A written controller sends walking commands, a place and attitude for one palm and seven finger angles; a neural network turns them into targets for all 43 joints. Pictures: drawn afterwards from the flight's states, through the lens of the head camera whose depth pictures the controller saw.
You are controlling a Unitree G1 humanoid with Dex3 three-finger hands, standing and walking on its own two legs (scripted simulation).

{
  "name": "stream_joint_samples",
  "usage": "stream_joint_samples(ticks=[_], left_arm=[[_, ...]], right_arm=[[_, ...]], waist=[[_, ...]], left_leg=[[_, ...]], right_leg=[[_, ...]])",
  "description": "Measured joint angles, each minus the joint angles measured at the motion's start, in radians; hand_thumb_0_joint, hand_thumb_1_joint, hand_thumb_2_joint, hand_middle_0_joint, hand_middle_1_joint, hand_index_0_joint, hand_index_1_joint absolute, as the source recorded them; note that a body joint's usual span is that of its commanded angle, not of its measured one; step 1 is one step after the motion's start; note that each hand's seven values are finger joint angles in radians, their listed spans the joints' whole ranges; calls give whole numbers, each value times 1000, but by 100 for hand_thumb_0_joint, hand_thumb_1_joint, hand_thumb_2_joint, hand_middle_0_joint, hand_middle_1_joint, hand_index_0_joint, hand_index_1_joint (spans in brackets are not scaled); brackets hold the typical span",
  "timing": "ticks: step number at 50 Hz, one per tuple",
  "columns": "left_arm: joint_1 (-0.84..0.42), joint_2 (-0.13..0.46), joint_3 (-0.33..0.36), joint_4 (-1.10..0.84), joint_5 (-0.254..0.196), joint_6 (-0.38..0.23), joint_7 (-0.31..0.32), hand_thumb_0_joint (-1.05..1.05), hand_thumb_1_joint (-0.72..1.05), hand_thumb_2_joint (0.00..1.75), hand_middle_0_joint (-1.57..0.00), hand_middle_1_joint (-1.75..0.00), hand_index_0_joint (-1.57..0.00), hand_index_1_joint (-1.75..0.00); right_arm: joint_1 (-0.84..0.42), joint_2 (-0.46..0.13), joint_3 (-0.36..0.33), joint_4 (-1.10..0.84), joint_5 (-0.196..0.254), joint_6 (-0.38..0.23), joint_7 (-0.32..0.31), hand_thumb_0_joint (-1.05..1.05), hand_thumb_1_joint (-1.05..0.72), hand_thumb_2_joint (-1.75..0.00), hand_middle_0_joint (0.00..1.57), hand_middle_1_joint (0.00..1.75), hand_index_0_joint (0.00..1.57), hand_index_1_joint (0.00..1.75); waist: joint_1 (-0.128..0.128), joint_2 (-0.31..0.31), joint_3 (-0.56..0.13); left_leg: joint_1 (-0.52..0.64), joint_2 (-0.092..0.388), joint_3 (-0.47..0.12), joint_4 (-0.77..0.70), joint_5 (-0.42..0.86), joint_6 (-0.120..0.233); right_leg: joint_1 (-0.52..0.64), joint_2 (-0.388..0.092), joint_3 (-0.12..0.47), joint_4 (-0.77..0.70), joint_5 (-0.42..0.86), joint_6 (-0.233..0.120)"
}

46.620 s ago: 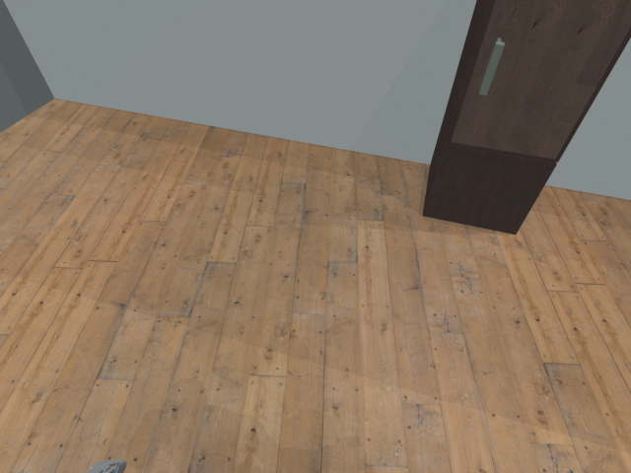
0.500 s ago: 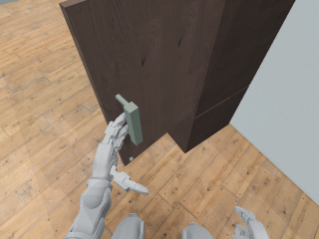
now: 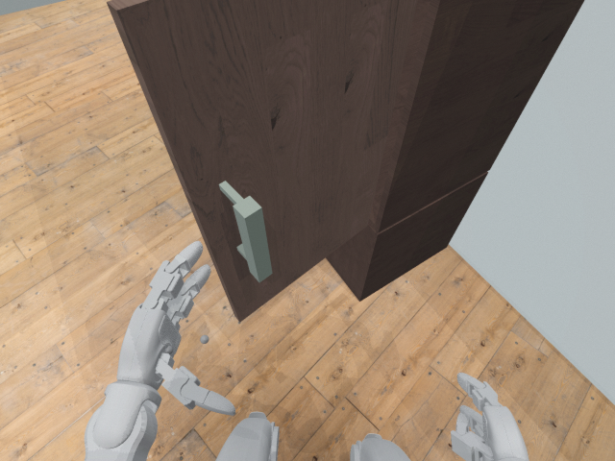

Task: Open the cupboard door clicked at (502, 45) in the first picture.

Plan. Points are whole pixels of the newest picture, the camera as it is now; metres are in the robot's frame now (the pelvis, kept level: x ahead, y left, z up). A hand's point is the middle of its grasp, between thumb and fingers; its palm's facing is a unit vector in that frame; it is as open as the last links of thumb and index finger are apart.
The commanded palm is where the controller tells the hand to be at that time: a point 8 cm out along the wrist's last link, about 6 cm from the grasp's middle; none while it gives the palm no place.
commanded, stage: slide the hand sideways off the handle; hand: left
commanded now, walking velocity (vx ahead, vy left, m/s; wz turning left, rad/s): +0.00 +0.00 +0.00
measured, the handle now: (245, 233) +0.40 +0.11 +0.05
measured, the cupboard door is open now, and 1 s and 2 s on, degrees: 98 98 98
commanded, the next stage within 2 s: draw the hand back to the body in 0.12 s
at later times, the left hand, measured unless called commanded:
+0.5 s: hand (161, 340) +0.23 +0.17 +0.09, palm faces -0.05 -1.00 -0.07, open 16.3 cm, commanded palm +0.21 +0.23 +0.10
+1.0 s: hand (58, 320) +0.23 +0.24 +0.16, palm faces +0.26 -0.89 -0.37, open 14.1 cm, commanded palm +0.19 +0.28 +0.19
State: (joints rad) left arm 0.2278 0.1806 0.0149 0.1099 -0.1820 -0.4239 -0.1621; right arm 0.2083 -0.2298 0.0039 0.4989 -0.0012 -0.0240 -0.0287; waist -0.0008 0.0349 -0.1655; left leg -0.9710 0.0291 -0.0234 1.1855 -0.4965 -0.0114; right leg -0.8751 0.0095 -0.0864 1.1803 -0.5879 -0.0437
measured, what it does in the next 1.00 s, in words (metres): rises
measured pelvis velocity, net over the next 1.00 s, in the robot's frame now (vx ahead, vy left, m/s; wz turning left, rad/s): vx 0.03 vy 0.02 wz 0.00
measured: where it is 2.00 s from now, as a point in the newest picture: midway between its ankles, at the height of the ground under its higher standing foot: outside the picture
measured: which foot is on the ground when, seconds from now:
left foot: down 0.00-1.00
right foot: down 0.00-1.00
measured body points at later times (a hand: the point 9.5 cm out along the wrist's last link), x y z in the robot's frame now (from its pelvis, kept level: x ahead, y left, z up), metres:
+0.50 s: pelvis +0.00 +0.00 +0.02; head +0.05 -0.01 +0.47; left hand +0.23 +0.22 +0.10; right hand +0.17 -0.23 -0.07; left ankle +0.04 +0.13 -0.64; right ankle -0.01 -0.10 -0.64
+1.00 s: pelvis +0.03 +0.02 +0.08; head +0.03 +0.00 +0.53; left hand +0.21 +0.28 +0.18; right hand +0.21 -0.21 +0.00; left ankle +0.04 +0.13 -0.64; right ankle -0.01 -0.10 -0.64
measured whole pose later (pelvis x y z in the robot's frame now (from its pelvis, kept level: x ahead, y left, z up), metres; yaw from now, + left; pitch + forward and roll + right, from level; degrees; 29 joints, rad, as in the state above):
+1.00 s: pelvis +0.03 +0.02 +0.08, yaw +0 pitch +3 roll -1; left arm 0.51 0.32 0.13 -0.28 -0.05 -0.03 0.12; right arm 0.25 -0.23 0.05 0.52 0.02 -0.07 -0.13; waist 0.03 0.06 -0.09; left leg -0.43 0.01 0.01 0.72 -0.35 0.01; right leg -0.33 0.00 -0.05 0.68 -0.41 -0.01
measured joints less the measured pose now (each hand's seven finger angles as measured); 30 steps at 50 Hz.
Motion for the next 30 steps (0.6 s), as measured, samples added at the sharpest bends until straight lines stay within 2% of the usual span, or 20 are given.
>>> stream_joint_samples(ticks=[8, 15, 23, 30], left_arm=[[28, 28, 48, -25, -50, 3, -56, -1, -50, 30, -15, -30, -15, -30], [29, 26, 38, -69, -53, 38, -59, -2, -50, 30, -15, -30, -15, -30], [134, 50, 69, -198, -61, 103, -30, -2, -50, 30, -15, -30, -15, -30], [170, 74, 106, -217, -98, 134, -69, -1, -50, 30, -15, -30, -15, -30]], right_arm=[[14, -12, -3, 8, 6, -24, -18, 1, -90, -90, 20, 30, 20, 30], [22, -9, -2, 8, 9, -41, -24, 1, -90, -90, 20, 30, 20, 30], [54, 12, 16, -19, 25, -32, -34, 2, -90, -90, 20, 30, 20, 30], [66, -5, 29, -28, 33, -55, -46, 1, -90, -90, 21, 30, 20, 30]], waist=[[-2, 7, 0], [-6, 11, 2], [-11, 22, 11], [-6, 27, 15]], left_leg=[[-22, 4, -8, 24, -7, -4], [-25, 5, -4, 30, -9, 0], [96, 3, 4, -73, 21, 4], [180, -1, -2, -142, 42, 7]], right_leg=[[-18, 5, -7, 20, -7, -3], [-22, 5, -3, 24, -5, -1], [97, 6, 5, -84, 32, 7], [188, 5, 0, -166, 57, 11]])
